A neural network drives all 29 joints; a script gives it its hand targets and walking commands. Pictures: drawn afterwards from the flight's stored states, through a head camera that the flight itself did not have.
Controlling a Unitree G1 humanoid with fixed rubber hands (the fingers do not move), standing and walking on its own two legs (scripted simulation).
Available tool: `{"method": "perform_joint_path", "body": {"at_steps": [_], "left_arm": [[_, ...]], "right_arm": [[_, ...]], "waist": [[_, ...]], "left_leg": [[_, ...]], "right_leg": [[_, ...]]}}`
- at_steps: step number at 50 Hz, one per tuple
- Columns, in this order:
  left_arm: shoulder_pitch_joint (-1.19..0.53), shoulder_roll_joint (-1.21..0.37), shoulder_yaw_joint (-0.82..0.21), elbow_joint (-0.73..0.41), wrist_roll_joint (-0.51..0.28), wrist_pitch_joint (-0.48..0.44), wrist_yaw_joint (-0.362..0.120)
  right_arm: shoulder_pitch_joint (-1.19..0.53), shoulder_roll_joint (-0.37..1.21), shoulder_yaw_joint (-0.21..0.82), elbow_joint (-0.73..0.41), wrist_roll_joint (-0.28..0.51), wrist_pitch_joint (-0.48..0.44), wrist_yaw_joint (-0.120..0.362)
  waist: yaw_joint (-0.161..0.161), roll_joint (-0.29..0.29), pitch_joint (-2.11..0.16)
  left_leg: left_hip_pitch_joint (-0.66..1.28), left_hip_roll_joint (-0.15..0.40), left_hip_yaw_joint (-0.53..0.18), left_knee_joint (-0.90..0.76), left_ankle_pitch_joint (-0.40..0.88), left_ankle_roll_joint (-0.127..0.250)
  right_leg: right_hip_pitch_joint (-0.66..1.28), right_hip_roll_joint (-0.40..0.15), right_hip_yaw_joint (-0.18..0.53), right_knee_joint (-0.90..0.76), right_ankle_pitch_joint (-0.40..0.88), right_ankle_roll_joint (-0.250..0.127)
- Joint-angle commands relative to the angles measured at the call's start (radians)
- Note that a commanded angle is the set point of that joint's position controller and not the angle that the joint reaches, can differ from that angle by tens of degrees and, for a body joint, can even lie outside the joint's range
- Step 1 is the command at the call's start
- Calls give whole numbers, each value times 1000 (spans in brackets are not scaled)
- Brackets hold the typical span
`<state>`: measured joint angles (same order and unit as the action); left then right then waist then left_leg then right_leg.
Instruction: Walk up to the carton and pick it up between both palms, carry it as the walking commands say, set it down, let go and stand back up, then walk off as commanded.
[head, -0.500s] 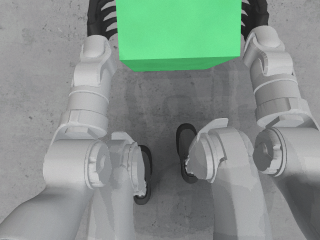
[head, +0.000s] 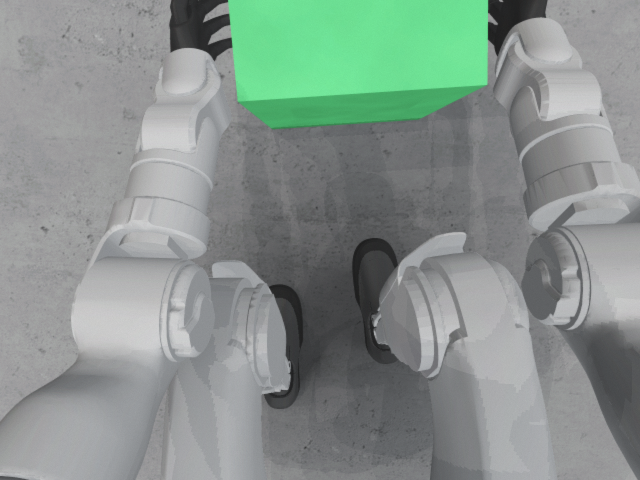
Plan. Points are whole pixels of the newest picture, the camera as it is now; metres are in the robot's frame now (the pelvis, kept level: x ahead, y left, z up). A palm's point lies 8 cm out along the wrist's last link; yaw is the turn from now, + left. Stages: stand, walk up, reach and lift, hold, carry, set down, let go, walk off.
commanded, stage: set down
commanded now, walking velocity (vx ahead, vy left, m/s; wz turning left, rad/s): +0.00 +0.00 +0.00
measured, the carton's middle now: (348, 51) +0.53 -0.09 -0.23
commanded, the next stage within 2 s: none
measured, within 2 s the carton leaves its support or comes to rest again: neither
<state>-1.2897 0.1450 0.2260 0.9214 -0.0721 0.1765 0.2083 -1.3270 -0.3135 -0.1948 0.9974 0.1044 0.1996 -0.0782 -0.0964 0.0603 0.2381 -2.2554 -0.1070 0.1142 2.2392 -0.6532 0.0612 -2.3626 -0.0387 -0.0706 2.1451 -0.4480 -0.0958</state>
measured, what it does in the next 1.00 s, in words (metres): stands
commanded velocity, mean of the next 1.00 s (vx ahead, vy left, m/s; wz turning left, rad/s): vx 0.00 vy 0.00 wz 0.00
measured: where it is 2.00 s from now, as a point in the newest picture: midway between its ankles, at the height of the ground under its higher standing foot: (330, 343)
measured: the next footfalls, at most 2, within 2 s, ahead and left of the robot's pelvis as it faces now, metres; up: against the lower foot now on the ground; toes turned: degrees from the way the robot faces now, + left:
none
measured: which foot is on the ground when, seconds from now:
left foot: down 0.00-1.00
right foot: down 0.00-1.00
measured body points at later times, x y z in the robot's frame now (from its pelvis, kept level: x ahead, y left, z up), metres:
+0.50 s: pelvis +0.00 +0.00 -0.01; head +0.34 -0.04 +0.27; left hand +0.55 +0.07 -0.16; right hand +0.52 -0.25 -0.16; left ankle +0.09 +0.08 -0.33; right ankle +0.14 -0.09 -0.33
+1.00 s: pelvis +0.00 +0.00 -0.01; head +0.34 -0.03 +0.27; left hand +0.55 +0.07 -0.16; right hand +0.52 -0.25 -0.16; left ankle +0.09 +0.08 -0.33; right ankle +0.14 -0.09 -0.33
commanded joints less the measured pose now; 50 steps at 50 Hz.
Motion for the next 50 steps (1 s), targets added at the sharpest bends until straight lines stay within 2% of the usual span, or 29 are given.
{"method": "perform_joint_path", "body": {"at_steps": [1,19,30,42,50], "left_arm": [[-637,-904,-379,-185,-80,-33,-259],[-591,-910,-297,-77,-16,-19,-280],[-561,-892,-250,-35,19,-11,-293],[-521,-826,-213,-2,43,-16,-291],[-488,-742,-184,10,57,-29,-271]], "right_arm": [[-558,902,307,-205,91,-35,259],[-522,871,243,-88,50,-36,304],[-477,856,203,-32,12,-24,329],[-436,813,168,2,-16,-21,334],[-416,727,143,22,-31,-38,315]], "waist": [[-50,-42,-1235],[-47,-1,-1044],[-46,-3,-944],[-35,-6,-887],[-27,-4,-879]], "left_leg": [[300,-76,-127,-187,261,-21],[240,-63,-139,-190,211,-15],[200,-59,-144,-191,174,-10],[191,-55,-142,-188,152,-10],[219,-50,-145,-191,151,-16]], "right_leg": [[916,93,148,-78,385,46],[729,71,145,-81,279,39],[676,64,150,-86,234,38],[660,63,158,-87,200,39],[650,60,156,-84,189,45]]}}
